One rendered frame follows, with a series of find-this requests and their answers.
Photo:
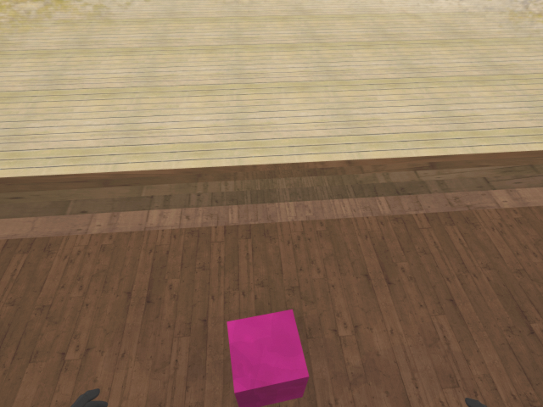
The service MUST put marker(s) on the robot left hand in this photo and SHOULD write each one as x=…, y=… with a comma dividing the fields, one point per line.
x=85, y=400

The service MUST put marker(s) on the carton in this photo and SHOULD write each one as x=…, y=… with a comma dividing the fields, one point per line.
x=268, y=363

